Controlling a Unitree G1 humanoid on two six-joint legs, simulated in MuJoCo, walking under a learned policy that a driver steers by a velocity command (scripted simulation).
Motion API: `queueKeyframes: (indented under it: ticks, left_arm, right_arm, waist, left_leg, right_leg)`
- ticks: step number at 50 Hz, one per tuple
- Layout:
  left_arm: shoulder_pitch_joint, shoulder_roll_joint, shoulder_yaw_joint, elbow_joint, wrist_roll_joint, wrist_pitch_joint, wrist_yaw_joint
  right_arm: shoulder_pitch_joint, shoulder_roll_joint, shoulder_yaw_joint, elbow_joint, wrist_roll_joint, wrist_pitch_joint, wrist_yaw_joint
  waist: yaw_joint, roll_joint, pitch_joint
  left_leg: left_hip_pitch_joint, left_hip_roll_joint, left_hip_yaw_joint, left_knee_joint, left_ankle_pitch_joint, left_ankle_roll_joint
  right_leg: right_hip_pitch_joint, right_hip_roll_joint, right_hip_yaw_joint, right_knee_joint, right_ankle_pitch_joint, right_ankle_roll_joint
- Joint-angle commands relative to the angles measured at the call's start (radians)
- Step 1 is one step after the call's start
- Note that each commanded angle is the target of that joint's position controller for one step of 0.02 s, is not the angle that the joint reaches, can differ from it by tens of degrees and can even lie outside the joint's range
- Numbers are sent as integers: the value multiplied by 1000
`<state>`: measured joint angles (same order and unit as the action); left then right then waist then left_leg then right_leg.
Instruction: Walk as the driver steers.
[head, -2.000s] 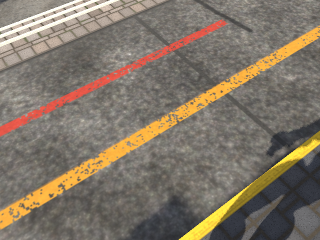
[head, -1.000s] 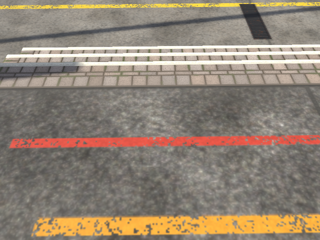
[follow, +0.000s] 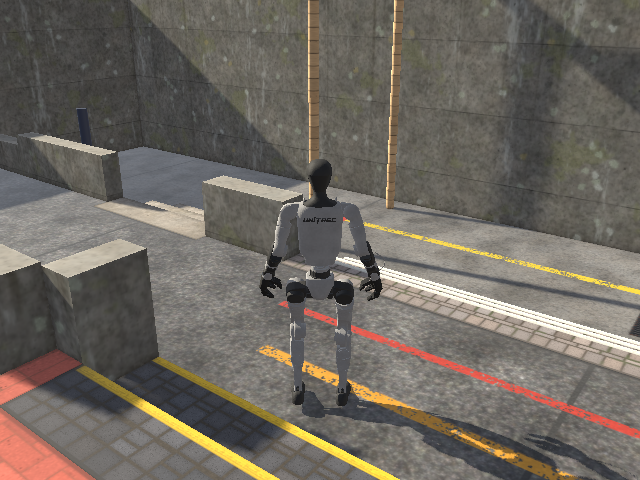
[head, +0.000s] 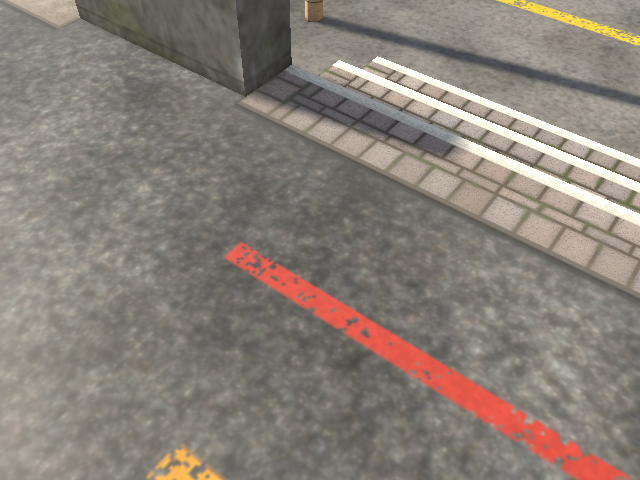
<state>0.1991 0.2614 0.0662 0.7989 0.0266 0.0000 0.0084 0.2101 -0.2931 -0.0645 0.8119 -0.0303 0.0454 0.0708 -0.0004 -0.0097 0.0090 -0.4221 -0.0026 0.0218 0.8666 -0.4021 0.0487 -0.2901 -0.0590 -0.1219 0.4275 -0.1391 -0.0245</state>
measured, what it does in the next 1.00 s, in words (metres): walks ahead, turning left: left foot, then right foot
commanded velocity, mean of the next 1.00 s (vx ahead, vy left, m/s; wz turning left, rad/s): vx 0.16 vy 0.00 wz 0.37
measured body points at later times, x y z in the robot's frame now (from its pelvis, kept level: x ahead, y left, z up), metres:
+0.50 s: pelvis +0.14 +0.03 -0.01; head +0.18 +0.05 +0.44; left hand +0.25 +0.32 -0.12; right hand +0.21 -0.24 -0.14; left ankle +0.00 +0.10 -0.74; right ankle +0.28 -0.03 -0.73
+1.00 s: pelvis +0.20 +0.04 +0.00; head +0.20 +0.05 +0.45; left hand +0.17 +0.30 -0.14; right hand +0.35 -0.16 -0.14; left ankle +0.15 +0.14 -0.74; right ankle +0.28 -0.02 -0.74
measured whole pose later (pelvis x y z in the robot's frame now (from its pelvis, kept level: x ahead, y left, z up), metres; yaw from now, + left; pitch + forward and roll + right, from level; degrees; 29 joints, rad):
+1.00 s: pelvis +0.20 +0.04 +0.00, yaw +21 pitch -2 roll +0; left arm 0.23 0.23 0.01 0.91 0.01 0.02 0.01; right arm 0.23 -0.21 0.01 0.98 -0.02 0.01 -0.03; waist 0.03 -0.03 0.02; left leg -0.15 -0.05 -0.05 0.43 -0.25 0.02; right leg -0.25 0.03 -0.04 0.41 -0.13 -0.04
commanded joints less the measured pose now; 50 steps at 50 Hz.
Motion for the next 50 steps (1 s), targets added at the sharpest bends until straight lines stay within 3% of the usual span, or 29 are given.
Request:
queueKeyframes:
  ticks: [1, 4, 5, 6, 7, 8, 9, 10, 12, 14, 18, 21, 23, 25, 26, 27, 28, 29, 30, 31, 33, 35, 41, 43, 44, 45, 46, 47, 50]
  left_arm:
    - [-39, 177, 48, -59, -1, -16, -8]
    - [-70, 186, 53, -64, -4, 0, -13]
    - [-83, 154, 46, -67, 2, 8, -13]
    - [-94, 80, 26, -79, 11, 13, -21]
    - [-138, 16, 3, -135, 12, 14, -23]
    - [-213, 85, 14, -171, 14, 0, -26]
    - [-174, 133, 26, -148, 1, -14, -34]
    - [-120, 140, 28, -111, 6, -25, -37]
    - [-52, 132, 28, -67, 23, -28, -37]
    - [-57, 100, 19, -71, 13, -20, -33]
    - [-165, 76, -2, -105, -3, -9, -24]
    - [-204, 81, -10, -118, -8, -16, -20]
    - [-136, 93, -10, -95, -14, -24, -11]
    - [-4, 111, -3, -52, -10, -37, 5]
    - [77, 136, 3, -34, 4, -54, 13]
    - [157, 201, 6, -46, 11, -62, 23]
    - [139, 260, 22, -48, -17, -41, 16]
    - [75, 187, 11, -67, -40, -27, 11]
    - [3, 102, -13, -80, -36, -22, 11]
    - [-46, 68, -26, -82, -19, -14, 13]
    - [-42, 76, -28, -60, -6, -15, 17]
    - [-22, 79, -31, -34, -4, -21, 14]
    - [-2, 121, -23, 6, -4, 0, 6]
    - [-15, 114, -27, 13, -12, 14, 8]
    - [8, 104, -29, 23, -12, 14, 8]
    - [20, 79, -36, 17, -15, 10, 3]
    - [36, 47, -41, 22, -30, 11, 0]
    - [34, 56, -41, 49, -21, 12, 0]
    - [65, 76, -34, 96, -13, 2, -2]
  right_arm:
    - [28, -65, -9, -53, 8, -11, 10]
    - [135, -48, -2, -16, 11, -21, 2]
    - [226, -58, -8, 28, 10, -27, -5]
    - [293, -114, -22, 50, 3, -38, -21]
    - [270, -218, -32, 0, 3, -48, -33]
    - [223, -208, -37, -6, -4, -45, -58]
    - [172, -173, -26, -12, 4, -50, -70]
    - [143, -153, -22, -13, 15, -62, -73]
    - [137, -133, -17, -9, 25, -85, -76]
    - [181, -130, -20, 13, 34, -95, -74]
    - [251, -105, -21, 27, 27, -77, -84]
    - [260, -117, -27, 23, 20, -62, -94]
    - [221, -115, -28, 12, 14, -60, -98]
    - [165, -127, -32, 3, 28, -69, -98]
    - [154, -111, -28, -7, 37, -80, -94]
    - [196, -48, -14, -38, 42, -86, -94]
    - [357, -47, -22, -21, 47, -68, -100]
    - [355, -87, -25, 29, 8, -44, -106]
    - [255, -94, -25, 28, -4, -33, -97]
    - [198, -78, -22, 19, 1, -24, -91]
    - [180, -51, -10, 28, 2, -6, -80]
    - [184, -32, 3, 44, 12, -1, -80]
    - [83, -29, 27, 70, 17, 7, -88]
    - [100, -15, 35, 96, 12, -6, -91]
    - [82, -29, 37, 96, 3, -16, -95]
    - [74, -66, 36, 89, -12, -29, -102]
    - [9, -83, 37, 99, 7, -36, -103]
    - [-22, -29, 53, 104, 14, -47, -99]
    - [0, -34, 55, 146, 22, -64, -106]
  waist:
    - [-14, -146, -46]
    - [-67, -95, -36]
    - [-98, -11, -14]
    - [-126, 224, 19]
    - [-104, 291, 80]
    - [-99, 197, 140]
    - [-47, 152, 156]
    - [-16, 123, 141]
    - [8, 98, 69]
    - [11, 80, 7]
    - [-40, 133, 8]
    - [-63, 139, 6]
    - [-38, 143, -10]
    - [30, 117, -39]
    - [65, 58, -90]
    - [69, -130, -210]
    - [-12, -299, -324]
    - [-31, -152, -255]
    - [-22, -65, -120]
    - [-31, -52, -63]
    - [-32, -119, -26]
    - [-38, -112, -55]
    - [-3, -134, -47]
    - [-28, -98, -17]
    - [-24, -56, 6]
    - [-7, 30, 7]
    - [47, 156, 51]
    - [50, 121, 49]
    - [48, 99, 39]
  left_leg:
    - [137, -6, 54, -119, -8, 24]
    - [313, -37, 111, -321, 44, 59]
    - [411, -50, 63, -410, -16, 81]
    - [460, 130, -238, -597, -261, 132]
    - [442, 351, -723, -763, -539, 229]
    - [357, 357, -756, -836, -538, 267]
    - [332, 307, -646, -812, -368, 239]
    - [344, 241, -521, -780, -126, 206]
    - [392, 170, -360, -683, 413, 177]
    - [433, 153, -288, -586, 800, 174]
    - [444, 137, -288, -510, 904, 168]
    - [449, 135, -311, -453, 955, 150]
    - [406, 120, -314, -404, 967, 107]
    - [338, 79, -310, -290, 954, 55]
    - [269, 20, -287, -150, 816, 28]
    - [138, -78, -200, 131, 248, 5]
    - [38, -200, -158, 311, -281, -4]
    - [21, -132, -190, 392, -231, 0]
    - [7, -107, -177, 371, -167, -6]
    - [12, -84, -169, 310, -120, -17]
    - [74, -77, -137, 228, -56, -38]
    - [127, -79, -118, 105, -52, -48]
    - [230, -46, -43, -231, 29, -40]
    - [336, -41, -37, -415, 147, -17]
    - [368, -8, -97, -498, 188, -1]
    - [369, 114, -249, -578, 150, 25]
    - [160, 176, -326, -628, 65, 63]
    - [73, 169, -311, -650, 15, 52]
    - [120, 89, -224, -627, 90, 9]
  right_leg:
    - [-57, -238, 189, -282, -444, -116]
    - [-131, -216, 108, -187, -528, -77]
    - [-216, -166, 38, -31, -553, -43]
    - [-362, -58, -81, 328, -533, 1]
    - [-614, 69, -3, 524, -457, 30]
    - [-644, 19, 129, 554, -322, 26]
    - [-588, -2, 141, 533, -209, 27]
    - [-520, -7, 140, 503, -150, 35]
    - [-425, 14, 113, 517, -96, 46]
    - [-387, 37, 103, 526, -88, 54]
    - [-382, 63, 97, 422, -59, 46]
    - [-329, 84, 100, 303, -28, 24]
    - [-189, 95, 110, 205, -19, 1]
    - [42, 113, 96, 48, 94, -27]
    - [203, 34, 159, -1, 271, -50]
    - [396, -242, 419, 44, 727, -112]
    - [434, -409, 678, 13, 958, -270]
    - [311, -373, 667, -31, 633, -278]
    - [179, -291, 543, -76, 403, -246]
    - [106, -228, 456, -119, 265, -209]
    - [24, -155, 335, -156, 274, -186]
    - [29, -133, 286, -151, 292, -179]
    - [10, -133, 318, -177, -66, -176]
    - [-71, -117, 316, -162, -179, -134]
    - [-115, -107, 318, -158, -225, -89]
    - [-135, -71, 285, -95, -230, -43]
    - [-16, 32, 172, -65, -164, -15]
    - [127, 25, 172, -49, -81, -8]
    - [172, -8, 202, -63, -3, -22]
